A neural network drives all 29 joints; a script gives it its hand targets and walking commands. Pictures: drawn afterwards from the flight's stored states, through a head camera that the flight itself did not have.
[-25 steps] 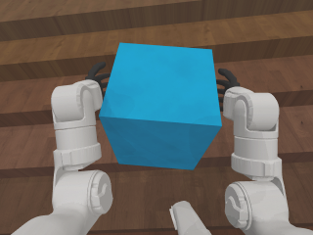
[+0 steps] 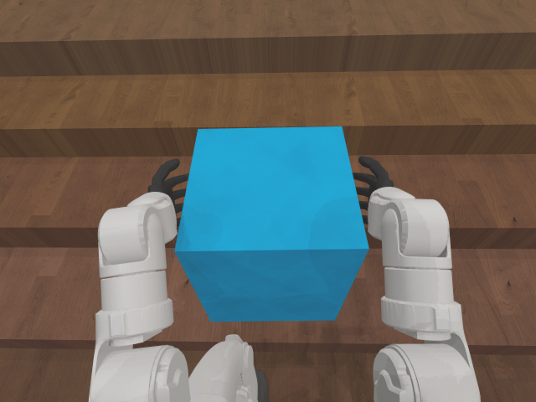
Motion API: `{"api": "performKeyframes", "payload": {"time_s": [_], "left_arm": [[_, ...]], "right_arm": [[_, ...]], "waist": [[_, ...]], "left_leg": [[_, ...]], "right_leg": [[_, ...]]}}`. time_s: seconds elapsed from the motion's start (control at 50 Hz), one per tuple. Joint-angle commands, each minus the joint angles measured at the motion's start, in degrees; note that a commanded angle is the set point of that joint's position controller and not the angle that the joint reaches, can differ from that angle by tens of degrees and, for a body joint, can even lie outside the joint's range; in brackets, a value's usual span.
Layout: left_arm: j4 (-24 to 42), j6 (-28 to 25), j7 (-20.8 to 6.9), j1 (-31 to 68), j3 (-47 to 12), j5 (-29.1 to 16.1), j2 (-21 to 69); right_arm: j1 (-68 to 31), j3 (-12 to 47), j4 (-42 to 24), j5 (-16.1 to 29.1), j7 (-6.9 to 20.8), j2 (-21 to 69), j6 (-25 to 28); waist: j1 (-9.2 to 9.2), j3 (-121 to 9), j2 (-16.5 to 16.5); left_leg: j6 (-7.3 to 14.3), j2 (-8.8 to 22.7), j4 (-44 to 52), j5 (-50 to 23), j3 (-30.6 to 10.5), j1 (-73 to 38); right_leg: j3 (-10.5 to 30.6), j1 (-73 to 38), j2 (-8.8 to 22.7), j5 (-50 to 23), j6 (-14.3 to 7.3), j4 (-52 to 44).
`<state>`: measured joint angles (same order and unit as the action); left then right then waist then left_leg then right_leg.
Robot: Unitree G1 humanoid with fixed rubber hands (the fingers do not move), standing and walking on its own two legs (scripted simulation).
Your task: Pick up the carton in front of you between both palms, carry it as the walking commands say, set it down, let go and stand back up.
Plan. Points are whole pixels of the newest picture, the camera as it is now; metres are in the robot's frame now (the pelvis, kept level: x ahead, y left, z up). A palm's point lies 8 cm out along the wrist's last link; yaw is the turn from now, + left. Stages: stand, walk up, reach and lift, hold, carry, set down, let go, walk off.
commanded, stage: carry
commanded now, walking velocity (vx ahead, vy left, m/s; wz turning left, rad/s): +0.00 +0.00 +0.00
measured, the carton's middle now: (271, 231) +0.37 +0.01 +0.02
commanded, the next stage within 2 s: none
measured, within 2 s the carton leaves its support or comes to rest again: neither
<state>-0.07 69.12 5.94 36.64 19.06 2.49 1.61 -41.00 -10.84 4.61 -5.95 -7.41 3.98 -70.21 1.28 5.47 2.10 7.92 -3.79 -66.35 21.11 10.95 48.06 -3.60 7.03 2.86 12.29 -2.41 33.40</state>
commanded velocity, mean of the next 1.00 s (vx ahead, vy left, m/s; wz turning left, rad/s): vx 0.00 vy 0.00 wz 0.00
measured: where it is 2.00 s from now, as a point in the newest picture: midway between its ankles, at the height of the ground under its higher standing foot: outside the picture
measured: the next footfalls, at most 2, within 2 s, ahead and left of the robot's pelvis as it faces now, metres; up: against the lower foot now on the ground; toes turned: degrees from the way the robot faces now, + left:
right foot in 0.36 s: +0.21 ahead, -0.13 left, +0.14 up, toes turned -3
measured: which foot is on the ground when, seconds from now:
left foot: down 0.00-1.00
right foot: down 0.00-0.00, up 0.02-0.34, down 0.36-1.00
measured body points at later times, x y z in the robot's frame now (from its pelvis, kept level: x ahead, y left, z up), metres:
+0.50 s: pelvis +0.12 -0.05 +0.11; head +0.06 -0.05 +0.55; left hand +0.46 +0.11 +0.26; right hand +0.47 -0.19 +0.27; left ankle +0.12 +0.06 -0.62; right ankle +0.17 -0.13 -0.62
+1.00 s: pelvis +0.12 -0.05 +0.11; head +0.11 -0.06 +0.56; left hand +0.48 +0.11 +0.24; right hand +0.49 -0.19 +0.23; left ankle +0.12 +0.06 -0.62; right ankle +0.17 -0.13 -0.62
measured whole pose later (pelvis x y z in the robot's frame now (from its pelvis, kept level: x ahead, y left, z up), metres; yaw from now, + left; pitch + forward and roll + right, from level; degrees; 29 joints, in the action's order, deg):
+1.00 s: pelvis +0.12 -0.05 +0.11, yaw +1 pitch +1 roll +0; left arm -14.3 71.0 6.7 40.9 12.2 3.5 -0.6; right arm -41.0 -11.3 14.1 -3.2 -7.1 -0.8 -72.6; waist 0.2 -3.4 -0.7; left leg 0.9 0.1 -31.2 16.0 1.9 16.2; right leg -5.8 19.1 -1.1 12.0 -4.1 29.8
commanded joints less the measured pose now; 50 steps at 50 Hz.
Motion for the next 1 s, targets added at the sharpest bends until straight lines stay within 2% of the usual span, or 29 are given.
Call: {"api": "performKeyframes", "payload": {"time_s": [0.0,0.02,0.04,0.06,0.08,0.1,0.12,0.18,0.2,0.22,0.24,0.26,0.3,0.32,0.34,0.36,0.38,0.4,0.42,0.44,0.48,0.54,0.6,0.74,0.84,0.98], "left_arm": [[7.2,0.3,-14.3,46.4,-45.2,-23.9,61.4],[5.1,-0.4,-13.9,42.5,-44.9,-21.9,61.3],[4.7,-1.1,-13.7,39.6,-43.6,-20.0,60.9],[4.0,-1.4,-13.5,39.7,-42.4,-18.6,60.6],[3.2,-1.5,-13.2,39.2,-42.0,-17.4,59.7],[2.7,-1.8,-13.0,37.7,-41.2,-16.4,58.6],[1.6,-2.1,-12.8,35.7,-40.4,-15.4,57.6],[-1.6,-2.7,-12.3,32.2,-39.2,-13.4,55.9],[-2.3,-2.7,-12.2,31.7,-39.1,-13.7,55.3],[-2.3,-2.5,-11.9,32.4,-39.1,-13.9,54.7],[-1.3,-2.2,-11.7,34.5,-39.4,-14.5,54.6],[-2.1,-1.6,-11.6,35.2,-39.7,-14.9,54.7],[-4.5,-0.5,-11.6,34.4,-39.9,-16.3,54.8],[-5.9,0.1,-11.8,35.0,-39.3,-16.5,54.5],[-7.3,0.7,-12.1,35.8,-38.6,-17.0,54.5],[-9.5,1.1,-12.3,36.8,-37.6,-17.4,53.4],[-10.6,1.1,-12.4,38.3,-37.4,-17.6,53.2],[-10.7,1.3,-12.7,40.8,-37.5,-18.9,54.5],[-11.5,1.4,-13.0,42.7,-37.2,-19.9,55.6],[-11.8,1.3,-13.3,44.2,-36.9,-20.8,56.7],[-13.4,1.0,-13.5,46.1,-36.0,-21.7,58.5],[-15.8,0.3,-13.6,45.9,-34.0,-22.0,60.8],[-14.3,-0.7,-13.9,47.9,-34.3,-23.6,63.3],[-6.9,0.0,-12.7,49.9,-36.4,-25.8,63.4],[-7.1,0.8,-12.4,47.1,-36.8,-24.5,62.8],[-7.7,0.8,-12.5,45.8,-37.4,-23.3,62.5]], "right_arm": [[-34.7,38.4,-6.4,24.5,10.6,61.4,3.9],[-35.2,40.1,-8.8,26.3,11.7,62.2,4.2],[-38.7,42.0,-10.4,28.7,12.8,64.4,4.7],[-41.6,43.8,-11.2,30.2,13.5,65.7,5.0],[-43.4,44.7,-11.7,31.6,14.0,66.9,5.2],[-44.4,45.1,-11.6,33.0,14.4,66.7,5.3],[-44.2,45.1,-10.6,33.6,14.8,66.5,5.4],[-41.2,43.6,-7.6,33.2,15.5,65.5,5.8],[-41.7,43.3,-6.0,32.7,15.6,64.7,5.7],[-41.6,42.3,-5.6,32.7,15.8,64.3,5.5],[-41.8,41.1,-6.3,32.7,15.7,63.1,5.0],[-40.7,40.0,-5.0,32.4,15.6,62.3,4.3],[-37.7,36.6,-1.7,30.6,15.6,59.9,3.0],[-36.5,34.4,0.4,29.2,15.4,58.4,2.3],[-35.4,32.3,2.5,27.7,15.3,56.5,1.7],[-34.9,30.4,4.4,26.2,15.0,54.6,1.0],[-35.6,29.0,5.8,25.0,14.8,54.5,0.4],[-37.3,27.8,6.2,24.2,14.5,53.9,0.1],[-39.0,27.2,7.1,23.8,14.4,54.0,-0.3],[-39.8,26.6,7.8,23.7,14.3,54.3,-0.5],[-40.2,24.9,10.4,23.1,14.1,55.2,-0.5],[-39.0,22.5,13.2,22.2,13.8,56.1,-0.1],[-41.3,23.6,11.1,23.3,13.6,58.6,0.9],[-44.9,27.3,2.8,26.4,11.9,60.0,0.8],[-44.2,28.8,1.0,27.0,12.0,60.0,0.2],[-44.5,30.2,1.0,27.8,12.9,60.8,0.4]], "waist": [[7.69,-56.9,-19.8],[4.65,-55.5,-11.6],[4.51,-51.1,-5.6],[3.71,-44.5,-3.2],[2.82,-42.8,-2.0],[2.86,-40.5,-2.4],[2.95,-40.3,-1.7],[3.39,-37.3,-2.6],[2.07,-36.3,-1.1],[1.95,-34.5,-4.9],[2.47,-35.2,-9.7],[2.32,-35.8,-12.1],[0.36,-37.0,-10.2],[0.25,-37.0,-9.0],[-0.33,-35.8,-6.6],[-0.5,-35.3,0.1],[-0.65,-35.3,4.3],[-1.25,-31.9,3.2],[-1.63,-28.9,1.4],[-1.52,-26.6,0.4],[-1.61,-25.5,-0.2],[-2.14,-25.9,-1.5],[-2.38,-28.3,-0.4],[-1.98,-33.2,-1.3],[-1.6,-34.7,-1.5],[-1.36,-33.8,-2.2]], "left_leg": [[20.4,19.6,35.7,-61.6,-49.1,-55.2],[18.8,18.2,32.0,-49.5,-44.7,-54.9],[16.6,17.5,31.2,-35.8,-42.7,-52.5],[13.5,16.9,31.8,-32.6,-39.6,-48.4],[12.0,16.1,33.5,-33.9,-37.4,-46.9],[11.4,16.0,33.9,-36.6,-35.6,-47.2],[10.3,16.0,34.4,-40.1,-33.6,-48.2],[9.0,15.8,35.3,-45.2,-27.3,-51.3],[6.4,14.3,36.7,-46.6,-21.7,-47.4],[5.3,12.6,38.2,-45.0,-18.1,-43.3],[4.9,13.0,38.9,-47.7,-17.0,-41.6],[5.1,13.8,37.2,-49.7,-15.3,-39.5],[3.6,12.9,32.9,-46.3,-12.4,-38.0],[1.9,11.7,31.3,-39.5,-11.8,-36.9],[-0.6,11.0,30.1,-22.9,-12.5,-32.9],[-3.6,9.5,29.0,-1.7,-13.1,-25.6],[-5.2,7.8,31.4,4.5,-12.0,-27.8],[-5.7,7.0,32.5,3.5,-12.2,-30.7],[-5.3,7.1,33.7,0.1,-12.6,-32.4],[-4.8,7.7,34.4,-2.3,-13.0,-33.3],[-4.4,8.9,36.1,-4.6,-13.8,-33.7],[-3.7,9.3,38.4,-7.0,-14.1,-32.3],[-3.3,9.3,38.6,-8.2,-14.0,-33.1],[-2.7,9.5,38.3,-11.5,-14.2,-35.6],[-2.2,9.9,37.6,-16.0,-14.5,-36.6],[-1.7,10.4,38.2,-17.9,-15.0,-36.5]], "right_leg": [[8.7,14.8,-10.6,2.9,5.1,54.7],[15.2,20.0,-8.5,5.4,2.6,63.0],[14.4,26.7,-7.7,7.9,1.6,64.4],[13.7,30.9,-5.6,9.1,0.6,62.1],[11.4,31.5,-5.2,6.3,0.3,62.5],[10.1,34.4,-4.8,7.0,0.0,63.4],[10.6,34.8,-3.9,6.3,0.0,61.1],[7.4,38.0,-2.6,9.8,0.6,50.0],[4.9,32.0,-2.0,14.8,1.3,31.4],[0.7,25.4,-4.2,18.1,1.8,19.8],[-2.7,20.0,-6.1,15.9,2.0,14.5],[-2.2,14.7,-5.5,4.9,1.6,10.5],[-2.0,5.7,-5.0,-11.2,0.4,-4.6],[-0.3,1.6,-3.2,-16.6,-0.3,-10.0],[5.1,-3.3,1.7,-23.1,-1.4,-12.0],[14.2,-9.2,11.8,-46.2,-4.6,-6.8],[16.8,-5.1,13.7,-33.9,-8.1,-7.5],[16.8,1.9,11.7,-16.9,-7.5,-11.0],[16.2,6.3,9.4,-4.6,-5.9,-13.2],[15.7,8.9,8.3,-0.6,-4.6,-14.1],[13.1,10.1,6.7,1.7,-3.0,-14.2],[10.7,5.5,5.6,-6.9,-2.5,-11.7],[9.3,2.3,5.5,-13.7,-3.3,-9.8],[7.8,-1.1,5.3,-16.4,-4.5,-7.6],[6.9,-2.3,5.2,-19.7,-4.8,-6.0],[6.2,-1.7,4.9,-17.6,-4.9,-5.5]]}}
